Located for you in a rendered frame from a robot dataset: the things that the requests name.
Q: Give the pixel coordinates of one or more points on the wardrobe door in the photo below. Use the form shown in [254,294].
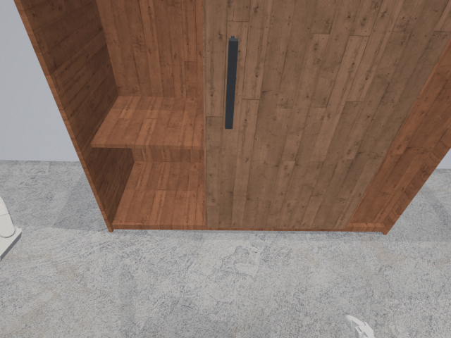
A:
[414,143]
[322,89]

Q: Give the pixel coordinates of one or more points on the right robot hand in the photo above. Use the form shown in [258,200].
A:
[359,328]

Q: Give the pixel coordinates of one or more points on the left robot hand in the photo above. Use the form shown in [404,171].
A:
[9,234]

